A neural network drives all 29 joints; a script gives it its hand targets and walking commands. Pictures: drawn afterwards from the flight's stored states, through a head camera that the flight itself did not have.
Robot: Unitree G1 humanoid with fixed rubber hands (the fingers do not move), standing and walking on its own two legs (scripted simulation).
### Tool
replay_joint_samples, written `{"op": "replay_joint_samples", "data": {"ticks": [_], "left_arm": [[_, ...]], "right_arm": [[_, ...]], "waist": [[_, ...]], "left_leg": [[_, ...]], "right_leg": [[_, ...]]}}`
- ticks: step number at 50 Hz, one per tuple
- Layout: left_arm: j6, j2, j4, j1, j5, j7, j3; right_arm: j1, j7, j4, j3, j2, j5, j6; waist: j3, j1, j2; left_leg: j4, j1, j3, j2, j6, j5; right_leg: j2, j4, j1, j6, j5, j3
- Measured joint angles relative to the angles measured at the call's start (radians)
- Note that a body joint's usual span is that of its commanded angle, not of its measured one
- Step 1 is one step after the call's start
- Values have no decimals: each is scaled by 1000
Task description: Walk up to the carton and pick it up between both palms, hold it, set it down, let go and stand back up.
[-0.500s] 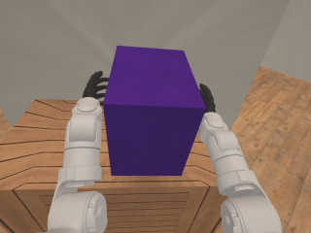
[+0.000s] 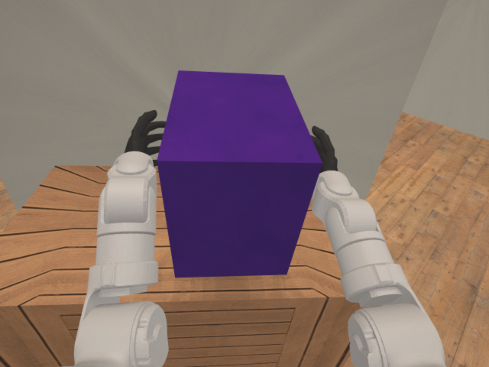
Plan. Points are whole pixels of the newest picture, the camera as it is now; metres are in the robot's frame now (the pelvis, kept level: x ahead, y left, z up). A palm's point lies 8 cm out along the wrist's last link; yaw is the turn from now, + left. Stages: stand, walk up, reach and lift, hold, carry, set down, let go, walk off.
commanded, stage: hold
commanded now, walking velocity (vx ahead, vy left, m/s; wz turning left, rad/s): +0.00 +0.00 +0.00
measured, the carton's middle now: (232, 171) +0.42 +0.00 +0.17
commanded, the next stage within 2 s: none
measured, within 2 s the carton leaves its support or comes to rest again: neither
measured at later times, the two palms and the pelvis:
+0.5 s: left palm (139, 157) +0.36 +0.14 +0.23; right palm (325, 170) +0.36 -0.15 +0.22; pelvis +0.00 +0.00 +0.00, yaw +0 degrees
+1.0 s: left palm (137, 156) +0.37 +0.15 +0.23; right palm (321, 168) +0.37 -0.14 +0.22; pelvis +0.00 +0.00 +0.00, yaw +0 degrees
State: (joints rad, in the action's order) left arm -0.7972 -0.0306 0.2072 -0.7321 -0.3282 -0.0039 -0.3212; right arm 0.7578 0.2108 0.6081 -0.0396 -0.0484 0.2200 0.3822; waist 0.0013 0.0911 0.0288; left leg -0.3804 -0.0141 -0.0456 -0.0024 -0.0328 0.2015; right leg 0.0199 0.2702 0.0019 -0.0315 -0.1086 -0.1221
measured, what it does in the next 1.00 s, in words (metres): stands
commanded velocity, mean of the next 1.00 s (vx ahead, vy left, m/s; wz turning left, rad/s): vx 0.00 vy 0.00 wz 0.00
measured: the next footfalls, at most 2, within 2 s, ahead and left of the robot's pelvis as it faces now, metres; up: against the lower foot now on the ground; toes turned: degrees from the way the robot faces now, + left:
none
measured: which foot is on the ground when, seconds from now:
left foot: down 0.00-1.00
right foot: down 0.00-1.00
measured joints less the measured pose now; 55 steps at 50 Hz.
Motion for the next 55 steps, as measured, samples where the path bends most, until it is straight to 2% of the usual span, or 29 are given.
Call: {"op": "replay_joint_samples", "data": {"ticks": [27, 55], "left_arm": [[-18, 8, 18, -22, -7, 9, -13], [-29, 15, -32, 10, 9, 11, 4]], "right_arm": [[33, -1, 21, -17, 4, -4, 26], [12, 17, -25, 12, 0, 19, 34]], "waist": [[-5, -2, 0], [0, 5, -1]], "left_leg": [[8, -1, 0, -1, 3, -7], [1, 10, 8, -2, 6, 8]], "right_leg": [[2, 1, -5, -5, 2, 1], [3, -2, 13, -3, -11, -5]]}}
